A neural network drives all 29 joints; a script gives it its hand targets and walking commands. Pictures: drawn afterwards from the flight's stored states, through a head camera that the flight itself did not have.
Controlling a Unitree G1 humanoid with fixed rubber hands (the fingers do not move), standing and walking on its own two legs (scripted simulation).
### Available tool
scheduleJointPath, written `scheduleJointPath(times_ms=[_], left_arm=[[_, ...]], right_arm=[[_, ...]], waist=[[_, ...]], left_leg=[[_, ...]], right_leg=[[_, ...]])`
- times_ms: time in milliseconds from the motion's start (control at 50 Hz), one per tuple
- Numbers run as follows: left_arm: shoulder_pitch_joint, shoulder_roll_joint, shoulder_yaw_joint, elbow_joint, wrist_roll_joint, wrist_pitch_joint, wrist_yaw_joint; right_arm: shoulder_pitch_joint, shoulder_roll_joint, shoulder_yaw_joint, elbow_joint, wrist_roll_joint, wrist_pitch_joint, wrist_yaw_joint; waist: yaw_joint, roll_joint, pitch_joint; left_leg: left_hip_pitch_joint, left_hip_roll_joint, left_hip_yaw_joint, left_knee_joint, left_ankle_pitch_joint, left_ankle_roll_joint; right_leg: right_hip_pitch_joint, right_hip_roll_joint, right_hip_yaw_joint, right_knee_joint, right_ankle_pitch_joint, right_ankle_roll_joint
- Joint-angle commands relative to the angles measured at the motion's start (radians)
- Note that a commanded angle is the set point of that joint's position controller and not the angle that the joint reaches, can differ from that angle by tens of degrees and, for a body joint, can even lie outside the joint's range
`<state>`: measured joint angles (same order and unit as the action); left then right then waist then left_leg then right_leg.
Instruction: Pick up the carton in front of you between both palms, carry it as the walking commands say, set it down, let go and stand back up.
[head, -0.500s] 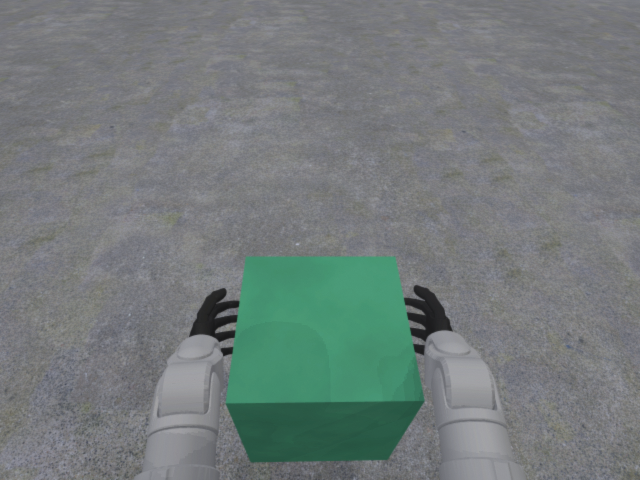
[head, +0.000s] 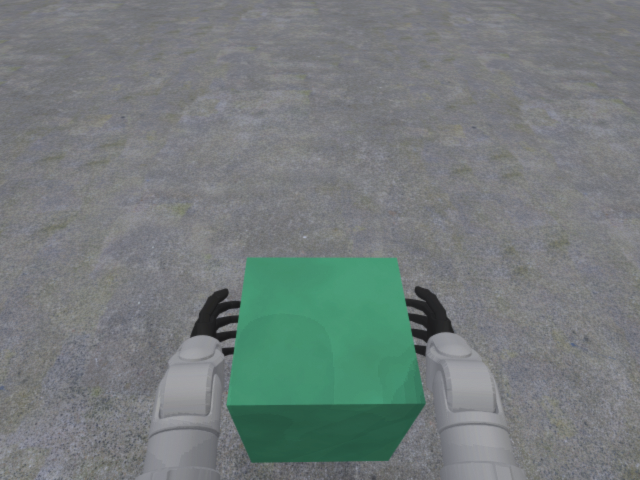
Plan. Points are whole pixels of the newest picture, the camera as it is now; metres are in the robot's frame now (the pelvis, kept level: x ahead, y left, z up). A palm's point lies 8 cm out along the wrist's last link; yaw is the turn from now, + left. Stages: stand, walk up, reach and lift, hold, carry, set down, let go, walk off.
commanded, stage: hold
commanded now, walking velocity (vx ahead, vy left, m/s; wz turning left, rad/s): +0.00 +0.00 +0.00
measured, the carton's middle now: (321, 364) +0.30 +0.00 -0.05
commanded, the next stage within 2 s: set down in 0.18 s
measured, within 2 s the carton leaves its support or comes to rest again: neither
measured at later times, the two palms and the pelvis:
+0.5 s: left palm (206, 338) +0.30 +0.15 +0.03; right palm (427, 325) +0.31 -0.15 +0.03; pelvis -0.03 -0.02 -0.02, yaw +2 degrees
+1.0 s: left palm (231, 368) +0.37 +0.16 -0.19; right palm (391, 361) +0.38 -0.14 -0.19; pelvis -0.04 -0.01 -0.11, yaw +1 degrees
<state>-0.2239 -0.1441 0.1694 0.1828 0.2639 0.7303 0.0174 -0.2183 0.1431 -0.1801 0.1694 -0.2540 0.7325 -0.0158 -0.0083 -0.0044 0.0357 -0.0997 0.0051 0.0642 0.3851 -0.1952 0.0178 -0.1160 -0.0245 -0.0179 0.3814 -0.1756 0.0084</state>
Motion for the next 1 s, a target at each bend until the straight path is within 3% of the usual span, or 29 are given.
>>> scheduleJointPath(times_ms=[0,100,220,300,380,460,540,620,720,840,900,980], left_arm=[[-0.443,-0.894,-0.492,-0.055,-0.236,-0.047,-0.224],[-0.503,-0.912,-0.476,-0.004,-0.237,-0.04,-0.247],[-0.62,-0.931,-0.413,0.092,-0.215,-0.045,-0.276],[-0.799,-0.923,-0.292,0.256,-0.157,-0.09,-0.3],[-0.929,-0.869,-0.104,0.439,-0.051,-0.144,-0.291],[-0.926,-0.75,0.086,0.532,0.078,-0.184,-0.241],[-0.88,-0.63,0.168,0.533,0.145,-0.257,-0.212],[-0.864,-0.638,0.107,0.509,0.117,-0.397,-0.203],[-0.913,-0.756,-0.091,0.473,0.021,-0.565,-0.206],[-0.999,-0.849,-0.376,0.325,-0.129,-0.611,-0.196],[-0.976,-0.874,-0.409,0.319,-0.148,-0.573,-0.196],[-0.974,-0.895,-0.355,0.397,-0.126,-0.511,-0.218]], right_arm=[[-0.461,0.895,0.515,-0.046,0.242,-0.046,0.238],[-0.477,0.907,0.464,0.025,0.213,-0.041,0.245],[-0.604,0.948,0.416,0.114,0.196,-0.044,0.269],[-0.79,0.972,0.314,0.268,0.156,-0.078,0.285],[-0.922,0.93,0.139,0.445,0.064,-0.13,0.257],[-0.921,0.795,-0.062,0.533,-0.064,-0.172,0.205],[-0.86,0.674,-0.166,0.55,-0.137,-0.255,0.172],[-0.852,0.679,-0.1,0.513,-0.109,-0.395,0.159],[-0.913,0.792,0.111,0.471,-0.021,-0.566,0.163],[-0.989,0.883,0.392,0.327,0.118,-0.611,0.166],[-0.969,0.893,0.427,0.324,0.138,-0.577,0.176],[-0.972,0.901,0.367,0.406,0.121,-0.519,0.206]], waist=[[0.012,0.015,-0.282],[-0.006,0.019,-0.222],[0.002,0.008,-0.171],[0.017,-0.016,-0.137],[0.026,-0.03,-0.093],[0.023,-0.002,-0.054],[0.011,0.01,-0.109],[0.009,0.012,-0.271],[0.018,0.007,-0.591],[0.017,0.015,-1.169],[0.016,0.017,-1.197],[0.011,0.017,-1.042]], left_leg=[[0.124,-0.071,-0.163,-0.043,0.248,-0.008],[0.081,-0.069,-0.154,-0.055,0.102,-0.006],[0.024,-0.069,-0.141,-0.06,-0.064,0.007],[-0.036,-0.071,-0.127,-0.017,-0.21,0.021],[-0.103,-0.073,-0.127,0.055,-0.274,0.022],[-0.196,-0.079,-0.128,0.1,-0.269,0.02],[-0.308,-0.098,-0.11,0.171,-0.148,0.01],[-0.408,-0.116,-0.111,0.258,-0.003,-0.001],[-0.495,-0.132,-0.124,0.414,0.158,-0.018],[-0.53,-0.141,-0.121,0.624,0.4,-0.046],[-0.596,-0.144,-0.117,0.675,0.371,-0.05],[-0.77,-0.147,-0.105,0.706,0.202,-0.051]], right_leg=[[0.086,0.12,0.096,-0.026,0.193,-0.025],[0.069,0.111,0.095,-0.042,0.073,-0.033],[0.05,0.096,0.094,-0.051,-0.071,-0.033],[0.0,0.081,0.101,-0.033,-0.254,-0.036],[-0.072,0.067,0.125,-0.001,-0.377,-0.04],[-0.149,0.085,0.1,0.068,-0.328,-0.033],[-0.254,0.106,0.087,0.153,-0.163,-0.022],[-0.33,0.127,0.085,0.254,-0.003,-0.014],[-0.436,0.148,0.08,0.422,0.158,-0.004],[-0.535,0.165,0.062,0.635,0.353,0.02],[-0.66,0.172,0.052,0.681,0.303,0.026],[-0.841,0.177,0.04,0.714,0.138,0.022]])
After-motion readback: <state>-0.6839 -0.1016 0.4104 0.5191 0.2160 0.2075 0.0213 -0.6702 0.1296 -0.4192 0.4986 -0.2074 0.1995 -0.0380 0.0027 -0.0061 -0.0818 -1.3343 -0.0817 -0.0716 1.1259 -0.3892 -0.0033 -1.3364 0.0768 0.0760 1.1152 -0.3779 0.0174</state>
